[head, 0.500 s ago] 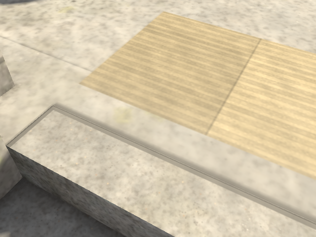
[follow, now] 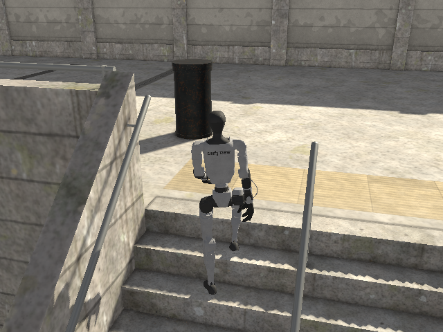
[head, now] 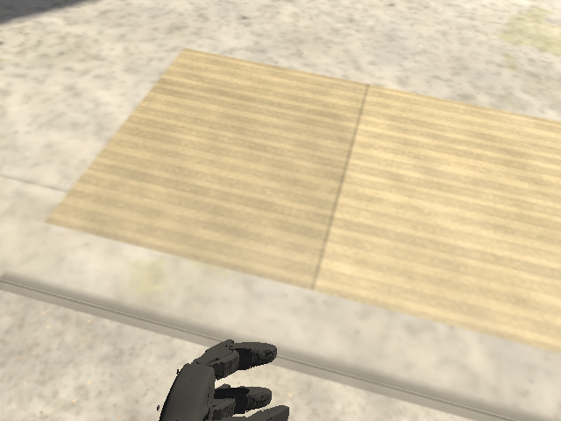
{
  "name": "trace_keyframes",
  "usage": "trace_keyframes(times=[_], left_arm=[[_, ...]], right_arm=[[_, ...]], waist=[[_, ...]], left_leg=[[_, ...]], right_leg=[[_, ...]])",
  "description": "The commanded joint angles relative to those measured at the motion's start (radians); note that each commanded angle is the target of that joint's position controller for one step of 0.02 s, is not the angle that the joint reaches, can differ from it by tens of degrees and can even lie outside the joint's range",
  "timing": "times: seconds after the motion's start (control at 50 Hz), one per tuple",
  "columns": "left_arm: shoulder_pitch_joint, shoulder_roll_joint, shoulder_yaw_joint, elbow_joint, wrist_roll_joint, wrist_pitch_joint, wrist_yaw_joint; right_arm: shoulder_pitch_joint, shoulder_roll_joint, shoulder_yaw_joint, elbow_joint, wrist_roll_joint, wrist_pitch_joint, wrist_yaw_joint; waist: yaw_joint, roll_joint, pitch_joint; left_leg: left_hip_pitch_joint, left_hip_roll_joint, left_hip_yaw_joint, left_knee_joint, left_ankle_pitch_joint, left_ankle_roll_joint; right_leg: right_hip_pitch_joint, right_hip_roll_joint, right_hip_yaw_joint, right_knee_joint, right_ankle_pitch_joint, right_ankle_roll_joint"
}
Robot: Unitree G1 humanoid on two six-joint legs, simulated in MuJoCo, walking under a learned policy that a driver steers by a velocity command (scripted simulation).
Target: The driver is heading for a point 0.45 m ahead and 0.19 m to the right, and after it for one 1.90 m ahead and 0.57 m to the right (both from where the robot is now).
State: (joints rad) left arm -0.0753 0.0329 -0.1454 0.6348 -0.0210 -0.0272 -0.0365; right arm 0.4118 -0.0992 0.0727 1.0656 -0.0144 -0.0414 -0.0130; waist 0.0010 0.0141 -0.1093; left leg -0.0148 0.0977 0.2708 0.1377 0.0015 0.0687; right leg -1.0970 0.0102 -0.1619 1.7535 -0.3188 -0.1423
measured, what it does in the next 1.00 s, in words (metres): climbs, turning right: right foot 0.21 m higher, then left foot 0.20 m higher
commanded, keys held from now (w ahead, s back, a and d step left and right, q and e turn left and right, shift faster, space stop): w+e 1.00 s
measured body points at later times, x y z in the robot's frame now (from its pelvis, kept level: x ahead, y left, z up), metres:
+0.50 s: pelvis +0.19 +0.05 +0.17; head +0.20 +0.04 +0.62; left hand +0.26 +0.27 +0.03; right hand +0.34 -0.17 +0.11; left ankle +0.36 +0.12 -0.31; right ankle +0.00 -0.07 -0.57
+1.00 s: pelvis +0.44 +0.06 +0.37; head +0.43 +0.09 +0.82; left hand +0.69 +0.14 +0.26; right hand +0.31 -0.10 +0.23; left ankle +0.39 +0.13 -0.37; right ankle +0.50 -0.16 -0.21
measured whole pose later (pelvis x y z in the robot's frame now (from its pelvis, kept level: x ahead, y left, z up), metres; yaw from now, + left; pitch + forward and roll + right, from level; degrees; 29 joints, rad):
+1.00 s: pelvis +0.44 +0.06 +0.37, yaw -35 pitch -1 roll -1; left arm 0.19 0.15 0.04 0.73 -0.05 0.02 -0.04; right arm 0.47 -0.11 0.02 0.92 -0.04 -0.09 -0.05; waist -0.06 -0.01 -0.05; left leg 0.00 0.01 0.35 0.37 -0.37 0.07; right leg -0.98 -0.03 0.02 1.33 0.09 -0.10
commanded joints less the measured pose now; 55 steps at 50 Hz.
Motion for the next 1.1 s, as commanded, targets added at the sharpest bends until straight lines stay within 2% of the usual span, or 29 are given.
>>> trace_keyframes(times=[0.02,0.04,0.06,0.08,0.1,0.12,0.14,0.18,0.22,0.26,0.32,0.4,0.42,0.46,0.48,0.5,0.52,0.54,0.56,0.58,0.6,0.64,0.68,0.72,0.78,0.82,0.92,1.04,1.1], left_arm=[[0.222,0.232,0.096,0.003,0.012,0.021,-0.004],[0.259,0.280,0.125,0.022,0.017,0.033,-0.016],[0.272,0.356,0.163,0.041,0.037,0.062,-0.011],[0.376,0.382,0.171,0.104,0.049,0.085,-0.001],[0.326,0.331,0.147,0.088,0.118,0.061,0.005],[0.372,0.180,0.108,0.136,0.103,0.028,0.000],[0.377,0.124,0.097,0.187,0.069,0.009,-0.011],[0.345,0.081,0.095,0.215,0.037,-0.007,-0.027],[0.189,0.121,0.112,0.147,0.043,0.009,-0.032],[0.172,0.238,0.144,0.131,0.058,-0.020,-0.002],[0.384,0.245,0.142,0.175,0.089,-0.028,0.038],[0.604,0.224,0.162,0.187,0.060,-0.009,0.082],[0.638,0.226,0.169,0.198,0.033,0.005,0.093],[0.610,0.251,0.177,0.212,0.026,0.019,0.111],[0.540,0.346,0.208,0.211,-0.010,0.031,0.118],[0.506,0.412,0.227,0.209,0.001,0.014,0.096],[0.475,0.475,0.244,0.225,0.004,-0.009,0.062],[0.376,0.494,0.250,0.204,-0.005,-0.045,0.047],[0.239,0.378,0.229,0.127,-0.047,-0.064,0.024],[0.306,0.190,0.196,0.084,-0.041,-0.079,-0.009],[0.380,0.112,0.177,0.082,-0.036,-0.087,-0.041],[0.277,0.091,0.151,0.026,-0.017,-0.058,-0.055],[0.336,0.137,0.164,0.046,-0.022,-0.030,-0.037],[0.394,0.142,0.168,0.059,-0.036,-0.005,-0.013],[0.368,0.133,0.164,0.050,-0.009,0.013,0.011],[0.277,0.176,0.180,0.022,0.006,0.023,0.028],[0.202,0.193,0.211,0.015,-0.034,0.038,0.015],[0.091,0.178,0.210,-0.002,-0.037,0.033,-0.013],[0.059,0.160,0.211,-0.031,-0.032,0.022,-0.019]], right_arm=[[-0.036,-0.433,-0.105,-0.099,0.027,0.027,-0.040],[-0.090,-0.394,-0.108,-0.139,0.012,0.034,-0.038],[-0.057,-0.304,-0.103,-0.201,-0.001,0.014,-0.024],[-0.268,-0.210,-0.075,-0.281,-0.004,-0.025,0.012],[-0.419,-0.135,-0.068,-0.387,-0.008,-0.057,0.056],[-0.380,-0.080,-0.062,-0.428,-0.010,-0.093,0.106],[-0.413,-0.019,-0.038,-0.468,-0.011,-0.100,0.121],[-0.211,-0.016,-0.014,-0.441,0.012,-0.083,0.130],[-0.201,-0.089,-0.017,-0.466,0.023,-0.056,0.102],[-0.190,-0.176,-0.033,-0.500,0.001,-0.030,0.068],[-0.359,-0.090,-0.005,-0.528,0.009,-0.009,0.015],[-0.493,-0.062,0.022,-0.652,0.023,-0.045,0.046],[-0.594,-0.026,0.050,-0.728,0.007,-0.039,0.050],[-0.581,-0.020,0.053,-0.769,-0.008,-0.028,0.055],[-0.514,-0.006,0.062,-0.797,-0.029,-0.019,0.060],[-0.377,-0.091,0.000,-0.735,-0.024,-0.015,0.051],[-0.173,-0.206,-0.076,-0.662,0.006,-0.015,0.030],[0.071,-0.337,-0.135,-0.575,-0.001,-0.005,0.016],[0.267,-0.454,-0.171,-0.448,-0.049,-0.002,-0.003],[0.270,-0.431,-0.149,-0.378,-0.055,-0.008,-0.011],[0.081,-0.295,-0.112,-0.400,-0.033,0.001,-0.006],[-0.101,-0.147,-0.093,-0.334,-0.038,-0.007,0.015],[-0.133,-0.012,-0.062,-0.258,-0.058,-0.033,0.023],[-0.095,0.004,-0.054,-0.195,-0.042,-0.057,0.029],[-0.063,-0.070,-0.070,-0.167,-0.037,-0.067,0.037],[-0.053,-0.103,-0.076,-0.185,-0.034,-0.067,0.001],[0.082,-0.170,-0.087,-0.176,-0.025,-0.057,-0.035],[0.112,-0.165,-0.096,-0.172,-0.028,-0.055,-0.056],[0.036,-0.223,-0.111,-0.199,0.006,-0.029,-0.073]], waist=[[0.165,0.268,-0.182],[0.173,0.210,-0.148],[0.112,-0.049,-0.189],[0.127,-0.283,-0.134],[0.105,-0.270,-0.044],[0.034,-0.132,0.033],[-0.018,-0.059,0.132],[-0.124,-0.001,0.145],[-0.175,0.029,0.150],[-0.211,-0.023,0.071],[-0.035,-0.049,0.130],[0.055,-0.061,0.156],[0.060,-0.073,0.183],[0.035,-0.129,0.175],[-0.063,-0.192,0.099],[-0.139,-0.217,-0.012],[-0.246,-0.317,-0.093],[-0.336,-0.292,-0.151],[-0.335,0.097,-0.148],[-0.168,0.561,-0.241],[-0.048,0.394,-0.197],[0.016,0.048,0.065],[0.050,0.029,0.165],[0.072,0.046,0.212],[0.079,0.058,0.231],[0.054,0.049,0.226],[-0.035,0.053,0.150],[-0.090,0.034,0.248],[-0.052,0.069,0.244]], left_leg=[[0.165,0.259,-0.025,0.338,1.986,0.181],[0.158,0.249,-0.042,0.521,1.690,0.201],[-0.138,0.145,-0.091,0.733,1.257,0.168],[-0.424,0.002,-0.117,1.044,0.170,0.149],[-0.747,-0.169,-0.360,1.589,-0.111,0.084],[-0.923,-0.176,-0.419,1.931,-0.223,0.062],[-1.090,-0.164,-0.390,2.069,-0.289,0.069],[-1.271,-0.120,-0.432,2.085,-0.286,0.043],[-1.181,-0.114,-0.337,2.032,-0.321,-0.030],[-0.984,-0.071,-0.249,1.932,-0.166,-0.101],[-1.293,-0.070,-0.276,2.282,-0.263,-0.116],[-1.640,0.013,-0.317,2.115,-0.492,-0.120],[-1.570,0.032,-0.278,1.909,-0.475,-0.125],[-1.330,0.050,-0.224,1.737,-0.338,-0.126],[-0.939,0.024,-0.169,1.432,-0.612,-0.077],[-0.532,-0.084,-0.022,1.365,-0.693,-0.046],[-0.342,-0.129,-0.120,1.270,-0.804,-0.008],[-0.194,-0.110,-0.315,1.113,-0.671,0.031],[-0.109,0.034,-0.839,0.649,-0.888,0.112],[-0.097,0.139,-1.295,0.168,-1.036,0.116],[-0.222,0.218,-1.329,0.138,-1.221,0.079],[-0.515,0.240,-0.964,0.323,-1.046,0.024],[-0.616,0.222,-0.667,0.384,-0.810,-0.017],[-0.581,0.239,-0.589,0.304,-0.682,-0.004],[-0.517,0.157,-0.307,0.218,-0.519,-0.078],[-0.472,0.115,-0.194,0.110,-0.374,-0.077],[-0.063,0.118,-0.096,0.078,-0.156,-0.055],[0.141,0.168,-0.044,0.033,0.037,-0.067],[0.022,0.117,0.051,0.143,0.802,-0.112]], right_leg=[[0.500,0.128,-0.057,-0.478,-0.424,-0.002],[0.575,0.133,0.073,-0.746,-0.347,-0.023],[0.768,0.060,0.390,-0.911,-0.452,-0.101],[0.822,-0.054,0.662,-1.104,-0.290,-0.164],[0.757,-0.102,1.031,-1.371,-0.301,-0.220],[0.740,-0.142,0.983,-1.338,-0.159,-0.194],[0.705,-0.092,0.752,-1.223,-0.045,-0.141],[0.830,-0.084,0.572,-1.247,-0.066,-0.076],[0.735,-0.080,0.355,-1.261,0.063,0.023],[0.596,-0.127,0.415,-1.351,0.112,-0.041],[0.806,-0.241,0.473,-1.416,0.133,-0.096],[1.193,-0.279,0.489,-1.433,0.155,-0.039],[1.058,-0.262,0.463,-1.541,0.062,-0.043],[0.944,-0.272,0.438,-1.694,0.073,-0.045],[0.796,-0.252,0.366,-1.823,0.255,-0.034],[0.730,-0.205,0.326,-1.755,0.724,-0.032],[0.840,-0.203,0.284,-1.474,1.345,-0.010],[0.861,-0.229,0.306,-1.225,1.596,0.008],[0.678,-0.104,0.348,-0.828,1.057,0.017],[0.591,0.098,0.438,-0.335,0.290,0.017],[0.479,0.114,0.514,-0.020,0.308,0.032],[0.335,0.067,0.422,0.099,0.374,-0.011],[0.315,0.011,0.416,0.110,0.358,-0.036],[0.211,0.009,0.378,0.243,0.262,-0.047],[0.100,-0.015,0.323,0.068,0.307,-0.038],[0.136,-0.010,0.264,-0.119,0.372,-0.001],[0.024,-0.032,0.213,-0.337,0.418,0.049],[-0.022,-0.075,0.154,-0.603,0.400,0.047],[0.363,0.020,-0.069,-0.918,0.319,0.051]])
